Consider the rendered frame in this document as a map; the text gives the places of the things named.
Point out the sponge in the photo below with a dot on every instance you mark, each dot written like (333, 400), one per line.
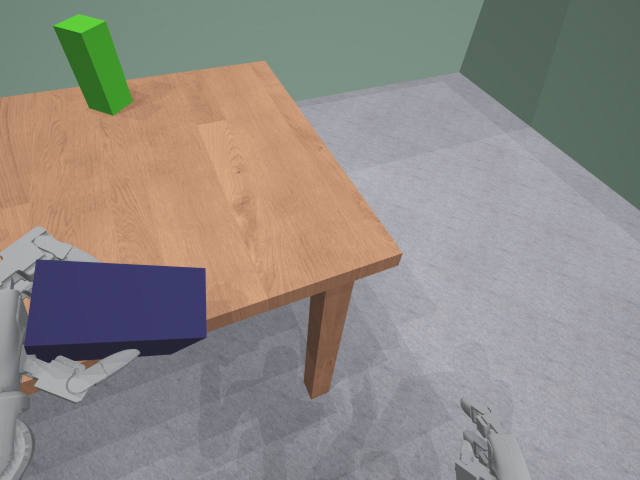
(90, 310)

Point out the robot left hand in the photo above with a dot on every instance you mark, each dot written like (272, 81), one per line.
(63, 377)

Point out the robot right hand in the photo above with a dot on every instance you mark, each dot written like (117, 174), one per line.
(500, 458)

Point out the table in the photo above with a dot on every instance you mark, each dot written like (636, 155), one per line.
(215, 168)

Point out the robot left forearm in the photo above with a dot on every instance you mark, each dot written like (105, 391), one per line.
(17, 442)

